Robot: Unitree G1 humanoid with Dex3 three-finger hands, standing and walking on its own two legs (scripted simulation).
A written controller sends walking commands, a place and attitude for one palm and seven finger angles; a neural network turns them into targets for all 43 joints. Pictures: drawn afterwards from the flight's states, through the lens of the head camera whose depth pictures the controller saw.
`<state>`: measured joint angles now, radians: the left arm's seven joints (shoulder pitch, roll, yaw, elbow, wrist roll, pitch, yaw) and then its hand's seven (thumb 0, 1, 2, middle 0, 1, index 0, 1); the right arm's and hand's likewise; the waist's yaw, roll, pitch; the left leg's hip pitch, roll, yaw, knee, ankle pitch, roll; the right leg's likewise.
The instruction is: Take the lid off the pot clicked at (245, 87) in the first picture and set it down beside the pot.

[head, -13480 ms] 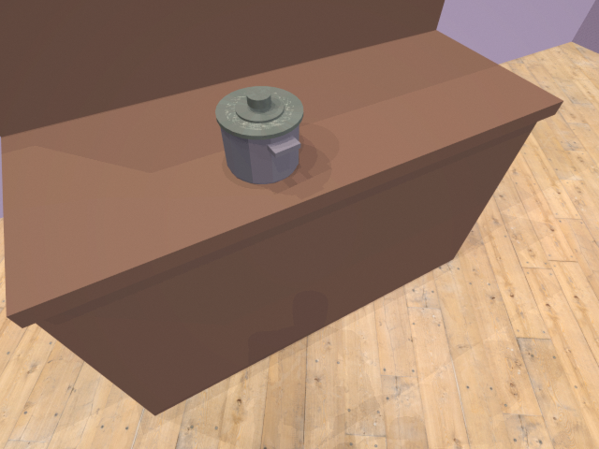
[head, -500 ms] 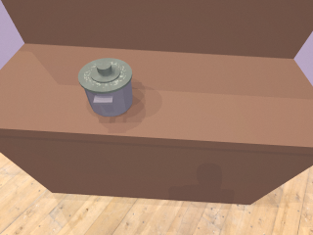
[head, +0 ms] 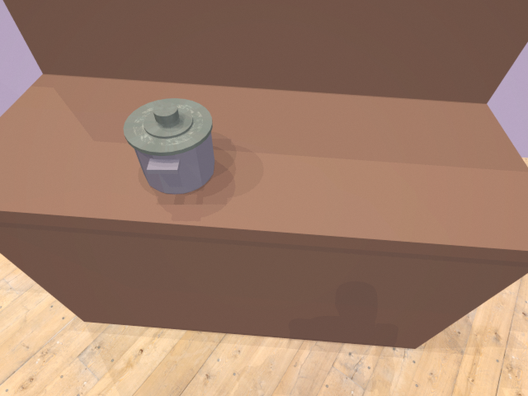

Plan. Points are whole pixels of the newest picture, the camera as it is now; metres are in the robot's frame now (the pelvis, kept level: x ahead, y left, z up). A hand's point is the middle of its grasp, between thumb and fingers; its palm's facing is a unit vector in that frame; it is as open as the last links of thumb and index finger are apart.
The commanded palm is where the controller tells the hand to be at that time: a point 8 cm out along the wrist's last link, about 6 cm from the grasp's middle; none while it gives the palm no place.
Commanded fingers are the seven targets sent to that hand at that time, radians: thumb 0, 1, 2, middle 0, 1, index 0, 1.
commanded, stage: look again from close up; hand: left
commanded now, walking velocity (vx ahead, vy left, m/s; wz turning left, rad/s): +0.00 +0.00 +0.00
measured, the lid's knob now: (166, 113) +0.54 +0.22 +0.13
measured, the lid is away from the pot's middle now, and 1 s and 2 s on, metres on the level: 0.00 0.00 0.00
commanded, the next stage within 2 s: shuffle to correct the standing spot in 0.46 s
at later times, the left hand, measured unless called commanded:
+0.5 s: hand out of the picture +0.00 +0.17 -0.18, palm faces +0.04 -0.98 -0.18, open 7.3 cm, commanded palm none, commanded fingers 0.00 0.90 0.90 -0.20 -0.30 -0.20 -0.30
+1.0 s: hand out of the picture +0.01 +0.22 -0.19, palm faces +0.05 -0.98 -0.20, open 7.3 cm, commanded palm none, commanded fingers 0.00 0.90 0.90 -0.20 -0.30 -0.20 -0.30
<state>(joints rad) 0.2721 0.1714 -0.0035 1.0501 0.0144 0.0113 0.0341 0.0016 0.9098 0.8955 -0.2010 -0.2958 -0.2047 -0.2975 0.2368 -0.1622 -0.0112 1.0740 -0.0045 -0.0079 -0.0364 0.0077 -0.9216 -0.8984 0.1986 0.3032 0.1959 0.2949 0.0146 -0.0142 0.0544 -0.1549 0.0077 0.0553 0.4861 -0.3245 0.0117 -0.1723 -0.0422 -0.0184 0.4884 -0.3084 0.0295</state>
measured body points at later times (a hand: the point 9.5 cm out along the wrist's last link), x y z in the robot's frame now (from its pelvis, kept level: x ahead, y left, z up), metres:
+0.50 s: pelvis -0.01 +0.00 +0.00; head +0.01 +0.01 +0.45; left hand +0.00 +0.22 -0.16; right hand +0.00 -0.23 -0.15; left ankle -0.04 +0.11 -0.74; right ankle -0.03 -0.14 -0.74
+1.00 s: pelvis +0.02 +0.03 -0.01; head +0.05 +0.05 +0.44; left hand +0.01 +0.27 -0.17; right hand +0.01 -0.19 -0.15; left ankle -0.04 +0.11 -0.74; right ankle -0.04 -0.10 -0.69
